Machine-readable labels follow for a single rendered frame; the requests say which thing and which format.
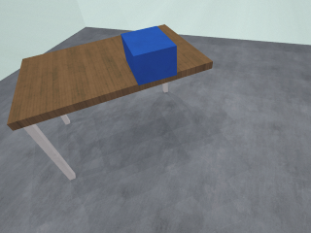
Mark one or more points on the table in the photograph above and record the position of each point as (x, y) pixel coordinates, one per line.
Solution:
(61, 82)

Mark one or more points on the carton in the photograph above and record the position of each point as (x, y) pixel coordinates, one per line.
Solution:
(150, 54)

